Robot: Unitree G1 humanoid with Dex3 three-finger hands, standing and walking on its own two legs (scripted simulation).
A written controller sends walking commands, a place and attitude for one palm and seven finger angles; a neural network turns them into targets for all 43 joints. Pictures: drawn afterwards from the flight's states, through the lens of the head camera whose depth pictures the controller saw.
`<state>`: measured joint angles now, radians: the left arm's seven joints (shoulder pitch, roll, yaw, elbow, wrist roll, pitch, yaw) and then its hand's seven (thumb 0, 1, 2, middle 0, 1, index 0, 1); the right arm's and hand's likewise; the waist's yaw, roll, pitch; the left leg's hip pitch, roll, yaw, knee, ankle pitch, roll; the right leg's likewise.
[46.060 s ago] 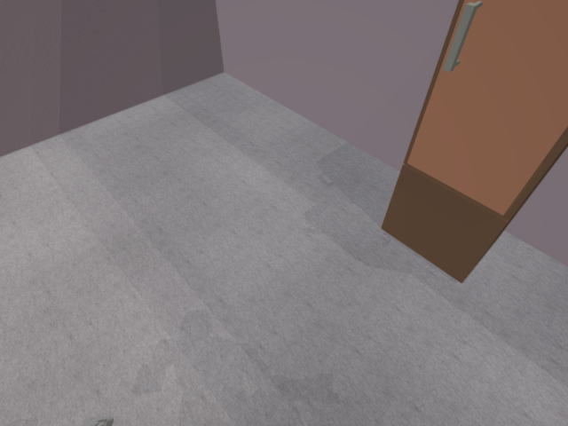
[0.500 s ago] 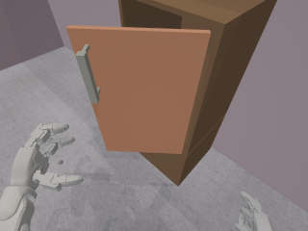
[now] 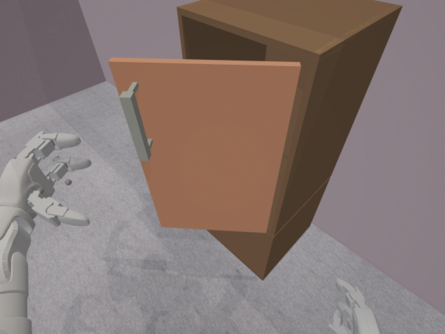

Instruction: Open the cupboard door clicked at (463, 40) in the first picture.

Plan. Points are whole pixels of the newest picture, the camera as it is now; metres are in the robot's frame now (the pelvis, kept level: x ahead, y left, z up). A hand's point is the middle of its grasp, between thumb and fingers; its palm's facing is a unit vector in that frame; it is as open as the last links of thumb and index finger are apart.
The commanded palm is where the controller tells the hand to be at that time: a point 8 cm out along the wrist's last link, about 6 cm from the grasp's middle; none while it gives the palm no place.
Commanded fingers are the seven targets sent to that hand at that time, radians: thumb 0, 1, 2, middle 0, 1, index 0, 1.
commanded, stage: raise the hand with hooked fingers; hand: left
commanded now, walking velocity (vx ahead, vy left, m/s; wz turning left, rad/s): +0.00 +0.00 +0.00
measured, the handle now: (139, 123) +0.49 +0.23 +0.13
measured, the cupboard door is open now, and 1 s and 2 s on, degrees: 41 41 41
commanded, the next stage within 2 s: move the hooked fingers beside the handle in 0.48 s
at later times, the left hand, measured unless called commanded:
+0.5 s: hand (81, 181) +0.30 +0.27 +0.15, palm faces +0.12 -0.99 -0.04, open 14.0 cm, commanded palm +0.26 +0.31 +0.15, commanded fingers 0.00 -0.50 0.30 -0.30 -1.20 -0.30 -1.20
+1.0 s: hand (85, 169) +0.33 +0.28 +0.14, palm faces +0.10 -0.99 -0.03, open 14.0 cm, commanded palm +0.30 +0.32 +0.15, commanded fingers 0.00 -0.50 0.30 -0.30 -1.20 -0.30 -1.20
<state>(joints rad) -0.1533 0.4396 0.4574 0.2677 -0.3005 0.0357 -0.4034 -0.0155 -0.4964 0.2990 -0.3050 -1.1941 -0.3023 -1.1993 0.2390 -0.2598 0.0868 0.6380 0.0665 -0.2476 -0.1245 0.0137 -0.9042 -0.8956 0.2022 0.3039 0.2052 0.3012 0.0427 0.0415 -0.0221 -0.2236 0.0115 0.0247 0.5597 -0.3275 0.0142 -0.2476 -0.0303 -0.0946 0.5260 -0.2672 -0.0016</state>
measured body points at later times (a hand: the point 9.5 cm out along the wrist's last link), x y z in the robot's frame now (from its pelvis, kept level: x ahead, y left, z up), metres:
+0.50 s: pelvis +0.00 -0.01 +0.00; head -0.01 -0.03 +0.45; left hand +0.29 +0.32 +0.15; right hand +0.17 -0.25 -0.08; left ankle -0.02 +0.11 -0.73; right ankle +0.01 -0.12 -0.73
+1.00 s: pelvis +0.00 +0.00 +0.00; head +0.01 -0.01 +0.45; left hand +0.32 +0.33 +0.14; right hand +0.15 -0.25 -0.08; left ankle -0.02 +0.11 -0.73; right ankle +0.01 -0.12 -0.73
